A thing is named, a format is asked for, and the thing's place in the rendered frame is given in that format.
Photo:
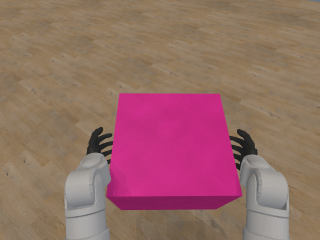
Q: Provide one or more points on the carton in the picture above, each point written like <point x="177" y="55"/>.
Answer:
<point x="172" y="151"/>

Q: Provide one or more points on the robot left hand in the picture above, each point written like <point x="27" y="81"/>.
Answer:
<point x="93" y="144"/>

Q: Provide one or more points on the left robot forearm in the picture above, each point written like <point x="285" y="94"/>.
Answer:
<point x="84" y="199"/>

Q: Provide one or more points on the robot right hand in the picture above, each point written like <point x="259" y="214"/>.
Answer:
<point x="248" y="146"/>

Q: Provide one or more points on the right robot forearm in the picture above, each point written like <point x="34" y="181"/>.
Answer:
<point x="267" y="200"/>

